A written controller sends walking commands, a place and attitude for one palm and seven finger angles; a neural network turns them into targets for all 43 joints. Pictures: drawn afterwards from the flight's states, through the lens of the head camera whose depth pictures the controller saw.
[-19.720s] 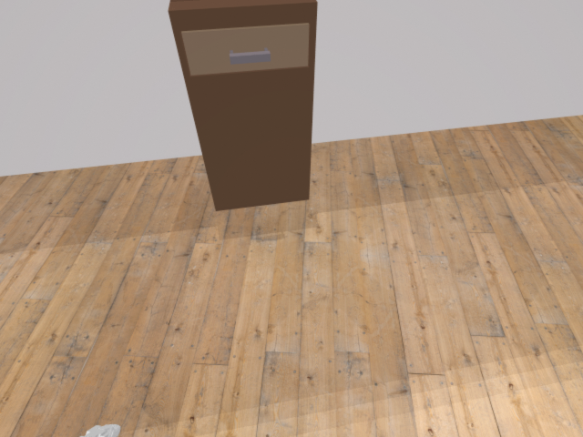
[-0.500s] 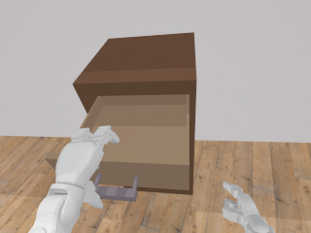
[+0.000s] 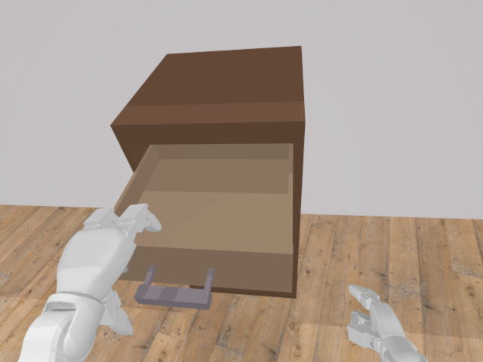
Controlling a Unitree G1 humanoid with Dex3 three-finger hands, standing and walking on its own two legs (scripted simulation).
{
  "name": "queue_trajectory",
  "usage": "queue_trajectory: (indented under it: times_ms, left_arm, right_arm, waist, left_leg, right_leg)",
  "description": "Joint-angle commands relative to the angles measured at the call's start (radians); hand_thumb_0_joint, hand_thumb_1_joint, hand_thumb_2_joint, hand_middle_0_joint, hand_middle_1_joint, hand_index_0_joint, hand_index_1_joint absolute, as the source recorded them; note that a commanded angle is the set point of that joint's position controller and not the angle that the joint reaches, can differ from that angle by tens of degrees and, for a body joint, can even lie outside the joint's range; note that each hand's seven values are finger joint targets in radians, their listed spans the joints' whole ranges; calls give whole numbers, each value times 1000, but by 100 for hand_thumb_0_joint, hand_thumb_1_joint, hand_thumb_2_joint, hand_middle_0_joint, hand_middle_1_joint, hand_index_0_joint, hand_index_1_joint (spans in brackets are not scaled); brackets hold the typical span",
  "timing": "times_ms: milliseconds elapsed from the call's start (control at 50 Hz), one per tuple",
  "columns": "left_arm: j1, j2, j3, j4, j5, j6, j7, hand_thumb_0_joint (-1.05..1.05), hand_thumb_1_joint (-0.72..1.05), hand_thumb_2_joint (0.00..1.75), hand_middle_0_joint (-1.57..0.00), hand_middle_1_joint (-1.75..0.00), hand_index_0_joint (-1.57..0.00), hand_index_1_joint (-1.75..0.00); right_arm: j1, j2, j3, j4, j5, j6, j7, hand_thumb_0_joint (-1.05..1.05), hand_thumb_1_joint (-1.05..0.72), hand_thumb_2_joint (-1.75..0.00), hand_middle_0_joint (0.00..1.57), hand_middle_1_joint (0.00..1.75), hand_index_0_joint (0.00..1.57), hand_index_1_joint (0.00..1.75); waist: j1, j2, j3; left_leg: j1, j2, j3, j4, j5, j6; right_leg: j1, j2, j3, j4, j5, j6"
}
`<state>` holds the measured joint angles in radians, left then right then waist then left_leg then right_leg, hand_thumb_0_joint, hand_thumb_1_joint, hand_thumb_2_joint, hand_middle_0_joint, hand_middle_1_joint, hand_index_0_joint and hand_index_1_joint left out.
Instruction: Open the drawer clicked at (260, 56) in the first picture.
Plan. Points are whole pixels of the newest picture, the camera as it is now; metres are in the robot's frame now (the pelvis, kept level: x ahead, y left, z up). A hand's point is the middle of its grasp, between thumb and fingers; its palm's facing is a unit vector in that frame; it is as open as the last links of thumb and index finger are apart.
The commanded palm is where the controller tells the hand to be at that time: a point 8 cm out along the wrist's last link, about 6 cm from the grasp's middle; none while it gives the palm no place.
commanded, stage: draw the hand back to the body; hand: left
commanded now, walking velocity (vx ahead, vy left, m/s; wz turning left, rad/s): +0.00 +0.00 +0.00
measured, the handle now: (177, 284) +0.25 +0.17 -0.02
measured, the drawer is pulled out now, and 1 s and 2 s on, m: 0.29 0.29 0.29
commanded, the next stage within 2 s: step back with the hand held close in 1.24 s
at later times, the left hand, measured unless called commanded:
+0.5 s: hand (112, 251) +0.21 +0.20 +0.16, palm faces +0.28 -0.91 -0.32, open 13.1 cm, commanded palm +0.16 +0.25 +0.18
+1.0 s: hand (79, 253) +0.20 +0.25 +0.16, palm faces +0.40 -0.82 -0.41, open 8.9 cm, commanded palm +0.15 +0.29 +0.18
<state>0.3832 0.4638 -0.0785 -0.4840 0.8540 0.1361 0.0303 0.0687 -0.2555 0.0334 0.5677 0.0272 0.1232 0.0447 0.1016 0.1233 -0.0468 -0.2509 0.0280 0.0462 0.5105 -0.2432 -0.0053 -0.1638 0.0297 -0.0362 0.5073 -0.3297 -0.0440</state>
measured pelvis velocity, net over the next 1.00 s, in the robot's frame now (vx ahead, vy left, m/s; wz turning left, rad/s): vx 0.03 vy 0.01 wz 0.02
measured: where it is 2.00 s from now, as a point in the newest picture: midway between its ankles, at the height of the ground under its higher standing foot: outside the picture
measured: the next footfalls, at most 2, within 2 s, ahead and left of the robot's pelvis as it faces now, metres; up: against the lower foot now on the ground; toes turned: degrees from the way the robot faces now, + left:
none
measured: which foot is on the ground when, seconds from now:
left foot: down 0.00-1.00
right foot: down 0.00-1.00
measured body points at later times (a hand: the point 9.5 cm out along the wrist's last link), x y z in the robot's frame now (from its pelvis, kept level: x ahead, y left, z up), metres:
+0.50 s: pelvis +0.02 +0.01 +0.00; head +0.00 -0.01 +0.45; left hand +0.18 +0.25 +0.18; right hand +0.21 -0.19 -0.07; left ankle +0.02 +0.13 -0.74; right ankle -0.04 -0.09 -0.74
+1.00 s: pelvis +0.03 +0.01 +0.00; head +0.02 -0.02 +0.45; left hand +0.18 +0.29 +0.18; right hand +0.24 -0.20 -0.08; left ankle +0.02 +0.13 -0.74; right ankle -0.04 -0.09 -0.74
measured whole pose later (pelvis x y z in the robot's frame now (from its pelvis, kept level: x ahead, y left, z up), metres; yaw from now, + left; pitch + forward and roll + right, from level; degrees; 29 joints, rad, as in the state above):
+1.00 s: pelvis +0.03 +0.01 +0.00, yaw +1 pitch -2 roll +0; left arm 0.57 0.33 0.27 -0.49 -0.08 -0.07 0.11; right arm 0.16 -0.22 0.02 0.61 0.02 -0.07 -0.07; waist 0.06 0.06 -0.01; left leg -0.17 0.01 0.04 0.46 -0.26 0.01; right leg -0.05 0.01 -0.05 0.41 -0.33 -0.02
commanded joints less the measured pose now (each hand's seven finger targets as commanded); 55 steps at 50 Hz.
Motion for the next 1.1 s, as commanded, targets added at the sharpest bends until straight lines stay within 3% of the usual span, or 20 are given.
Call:
queue_trajectory:
  times_ms: [0, 80, 220, 240, 260, 280, 300, 340, 360, 380, 420, 460, 540, 740, 760, 820, 880, 940, 1020, 1080]
  left_arm:
    - [-50, 178, 189, -222, -2, -37, 49, 0, -50, 30, -30, -120, -30, -120]
    - [-45, 179, 193, -217, -13, -53, 54, 0, -50, 30, -30, -120, -30, -120]
    - [-12, 200, 222, -216, -18, -82, 60, 0, -50, 30, -30, -120, -30, -120]
    - [-104, -199, 151, -280, -767, -175, 53, 0, -47, 32, -30, -118, -30, -118]
    - [-30, -73, 235, -222, -795, -224, 68, 0, -43, 33, -29, -115, -29, -115]
    - [66, -58, 281, -223, -851, -248, 80, 0, -40, 34, -29, -113, -29, -113]
    - [30, -30, 299, -298, -873, -274, 86, 0, -36, 36, -29, -111, -29, -111]
    - [24, 9, 344, -355, -888, -305, 103, 0, -29, 39, -29, -107, -29, -107]
    - [49, 31, 379, -331, -891, -307, 111, 0, -26, 40, -28, -104, -28, -104]
    - [89, -36, 331, -293, -895, -308, 105, 0, -22, 42, -28, -102, -28, -102]
    - [97, -39, 342, -270, -905, -307, 99, 0, -15, 45, -27, -98, -27, -98]
    - [111, -30, 359, -264, -911, -305, 95, 0, -8, 48, -27, -93, -27, -93]
    - [122, -41, 349, -287, -918, -306, 85, 0, 6, 54, -26, -84, -26, -84]
    - [164, 7, 432, -269, -922, -293, 97, 0, 41, 69, -24, -62, -24, -62]
    - [155, 8, 439, -263, -924, -289, 96, 0, 44, 70, -23, -59, -23, -59]
    - [162, 11, 453, -215, -928, -280, 98, 0, 55, 75, -22, -52, -22, -52]
    - [148, 30, 475, -224, -925, -282, 102, 0, 65, 80, -22, -46, -22, -46]
    - [136, 23, 465, -236, -931, -276, 100, 0, 76, 84, -21, -39, -21, -39]
    - [135, 16, 458, -210, -931, -272, 99, 0, 90, 90, -20, -30, -20, -30]
    - [130, 24, 466, -207, -929, -272, 102, 0, 90, 90, -20, -30, -20, -30]
  right_arm:
    - [-197, -67, -29, -189, 1, -64, -8, 0, -90, -90, 20, 30, 20, 30]
    - [-180, -69, -32, -194, -4, -72, -18, 0, -90, -90, 20, 30, 20, 30]
    - [-160, -76, -40, -192, -8, -73, -32, 0, -90, -90, 20, 30, 20, 30]
    - [-94, -4, -34, -249, 9, -155, -61, 0, -90, -90, 20, 30, 20, 30]
    - [-95, -26, -27, -222, -1, -210, -82, 0, -90, -90, 20, 30, 20, 30]
    - [-60, -38, -22, -213, -10, -225, -106, 0, -90, -90, 20, 30, 20, 30]
    - [-64, -39, -19, -207, -11, -246, -116, 0, -90, -90, 20, 30, 20, 30]
    - [-45, -38, -21, -190, -22, -276, -129, 0, -90, -90, 20, 30, 20, 30]
    - [-47, -40, -19, -167, -27, -290, -130, 0, -90, -90, 20, 30, 20, 30]
    - [-33, -29, -12, -163, -28, -293, -127, 0, -90, -90, 20, 30, 20, 30]
    - [-31, -36, -18, -153, -24, -296, -122, 0, -90, -90, 20, 30, 20, 30]
    - [-38, -39, -25, -148, -22, -299, -119, 0, -90, -90, 20, 30, 20, 30]
    - [-35, -49, -34, -147, -18, -297, -112, 0, -90, -90, 20, 30, 20, 30]
    - [-27, -57, -52, -129, -9, -277, -120, 0, -90, -90, 20, 30, 20, 30]
    - [-35, -58, -52, -123, -10, -274, -121, 0, -90, -90, 20, 30, 20, 30]
    - [-34, -58, -56, -121, -8, -256, -124, 0, -90, -90, 20, 30, 20, 30]
    - [-30, -59, -54, -115, -9, -254, -126, 0, -90, -90, 20, 30, 20, 30]
    - [-38, -58, -52, -129, -5, -251, -123, 0, -90, -90, 20, 30, 20, 30]
    - [-41, -63, -51, -122, -8, -250, -123, 0, -90, -90, 20, 30, 20, 30]
    - [-43, -61, -50, -118, -11, -250, -125, 0, -90, -90, 20, 30, 20, 30]
  waist:
    - [4, -128, -104]
    - [4, -90, -92]
    - [1, -99, -91]
    - [-112, -194, -9]
    - [-85, -243, -15]
    - [-62, -245, -11]
    - [-56, -201, -41]
    - [-45, -87, -63]
    - [-39, -51, -32]
    - [-45, -46, -7]
    - [-45, -34, 9]
    - [-42, -65, 16]
    - [-48, -61, -18]
    - [-45, -97, -66]
    - [-45, -82, -56]
    - [-47, -121, -36]
    - [-44, -51, -49]
    - [-46, -85, -42]
    - [-45, -82, -33]
    - [-44, -83, -26]
  left_leg:
    - [113, -22, -13, -4, 228, 39]
    - [114, -21, -16, -3, 182, 41]
    - [123, -18, -21, -3, 188, 40]
    - [234, 6, -16, -21, 93, 68]
    - [241, 24, -32, -39, 52, 58]
    - [218, 19, -30, -55, 71, 54]
    - [226, 17, -29, -63, 97, 49]
    - [229, 12, -21, -64, 151, 41]
    - [212, 13, -23, -66, 159, 34]
    - [191, 10, -25, -74, 162, 33]
    - [184, 16, -26, -80, 185, 29]
    - [177, 20, -31, -81, 214, 28]
    - [193, 23, -31, -80, 253, 29]
    - [218, 21, -27, -62, 337, 27]
    - [216, 19, -31, -63, 341, 27]
    - [210, 19, -29, -68, 318, 29]
    - [221, 14, -29, -70, 330, 27]
    - [218, 17, -31, -73, 329, 26]
    - [221, 14, -30, -75, 304, 30]
    - [222, 10, -30, -77, 298, 31]
  right_leg:
    - [-66, -43, 55, -99, 351, 26]
    - [-102, -38, 40, -111, 252, 28]
    - [-117, -36, 26, -109, 246, 29]
    - [-106, -24, -4, -117, 222, 28]
    - [-118, -10, 1, -118, 147, 24]
    - [-92, -28, -10, -135, 148, 30]
    - [-67, -45, -3, -134, 170, 34]
    - [-37, -57, 7, -136, 231, 30]
    - [-36, -50, 11, -144, 231, 24]
    - [-35, -52, -4, -143, 240, 24]
    - [-26, -52, -4, -147, 264, 23]
    - [-12, -50, -5, -154, 292, 22]
    - [0, -53, -8, -141, 333, 27]
    - [14, -53, -14, -129, 417, 32]
    - [14, -51, -12, -137, 418, 29]
    - [3, -50, -18, -142, 413, 34]
    - [10, -50, -16, -146, 405, 30]
    - [13, -52, -17, -143, 411, 33]
    - [3, -50, -15, -156, 393, 34]
    - [2, -49, -13, -164, 393, 33]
